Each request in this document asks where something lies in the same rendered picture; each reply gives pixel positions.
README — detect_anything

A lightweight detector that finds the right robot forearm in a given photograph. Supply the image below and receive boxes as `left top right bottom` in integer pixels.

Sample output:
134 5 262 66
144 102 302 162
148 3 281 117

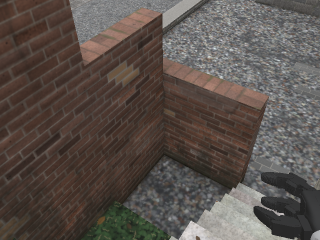
310 230 320 240

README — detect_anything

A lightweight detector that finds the robot right hand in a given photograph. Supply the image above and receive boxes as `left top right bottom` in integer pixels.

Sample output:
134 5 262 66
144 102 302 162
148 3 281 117
253 172 320 240

